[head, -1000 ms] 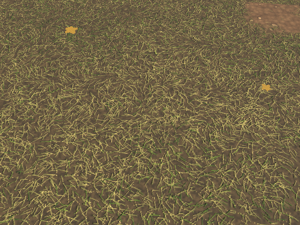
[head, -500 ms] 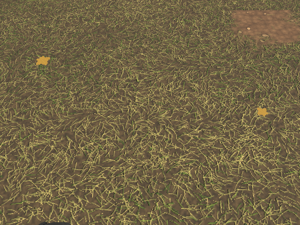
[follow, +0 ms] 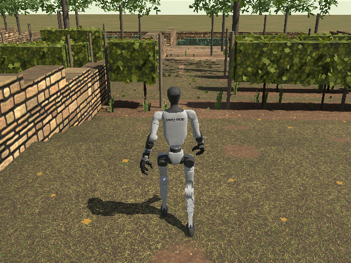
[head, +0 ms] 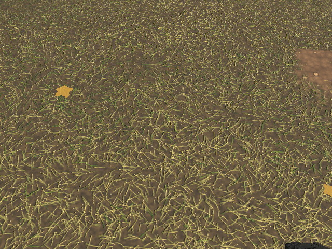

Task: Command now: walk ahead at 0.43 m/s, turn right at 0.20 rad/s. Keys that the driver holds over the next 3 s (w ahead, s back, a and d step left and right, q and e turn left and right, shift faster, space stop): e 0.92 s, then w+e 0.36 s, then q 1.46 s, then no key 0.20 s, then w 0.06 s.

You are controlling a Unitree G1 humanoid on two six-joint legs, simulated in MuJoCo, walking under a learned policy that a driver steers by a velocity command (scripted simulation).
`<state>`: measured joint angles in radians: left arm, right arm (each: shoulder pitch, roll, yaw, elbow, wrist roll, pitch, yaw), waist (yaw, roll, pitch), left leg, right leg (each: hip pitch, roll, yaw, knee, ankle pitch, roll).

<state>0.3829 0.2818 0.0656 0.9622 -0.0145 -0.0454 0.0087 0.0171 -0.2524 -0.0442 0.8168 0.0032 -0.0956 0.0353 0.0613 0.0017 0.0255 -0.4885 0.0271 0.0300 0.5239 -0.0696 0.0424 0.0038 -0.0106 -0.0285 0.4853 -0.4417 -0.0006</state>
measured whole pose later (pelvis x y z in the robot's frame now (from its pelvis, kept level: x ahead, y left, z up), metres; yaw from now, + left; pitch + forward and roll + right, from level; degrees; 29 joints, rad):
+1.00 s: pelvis +0.20 +0.02 +0.02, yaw -32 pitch +2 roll +0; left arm 0.14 0.33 0.09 0.68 -0.01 0.04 0.03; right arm 0.16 -0.29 -0.08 0.87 -0.02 -0.01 -0.02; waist -0.01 -0.04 0.02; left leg -0.27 0.00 -0.03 0.49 -0.25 0.01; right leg -0.50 0.11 0.14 0.87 -0.41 -0.01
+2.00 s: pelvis +0.32 -0.15 +0.01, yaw -28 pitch +2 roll -1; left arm 0.11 0.32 0.09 0.76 0.00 0.01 0.02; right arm 0.14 -0.31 -0.08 0.66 0.01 0.02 0.01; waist -0.01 -0.02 0.08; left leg -0.36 -0.02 0.01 0.53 -0.21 0.06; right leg -0.46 -0.03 -0.02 1.13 -0.54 0.05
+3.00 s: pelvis +0.34 -0.15 +0.02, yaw +4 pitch +1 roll -1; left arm 0.15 0.32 0.08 0.75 0.00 0.03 0.02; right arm 0.16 -0.27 -0.04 0.62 0.00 0.02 -0.02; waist 0.00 -0.03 0.04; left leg -0.25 -0.05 -0.05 0.45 -0.22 0.06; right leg -0.45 -0.04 0.01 0.89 -0.36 0.08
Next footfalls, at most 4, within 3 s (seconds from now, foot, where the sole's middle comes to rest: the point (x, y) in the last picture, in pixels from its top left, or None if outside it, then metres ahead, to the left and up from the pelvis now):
0.48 right None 0.24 -0.13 -0.76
0.92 left None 0.30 0.09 -0.76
1.38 right None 0.22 -0.24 -0.76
1.88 left None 0.43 -0.11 -0.76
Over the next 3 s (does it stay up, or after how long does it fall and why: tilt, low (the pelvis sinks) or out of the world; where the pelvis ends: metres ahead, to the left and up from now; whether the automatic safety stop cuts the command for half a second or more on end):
stays up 0.34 -0.15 0.02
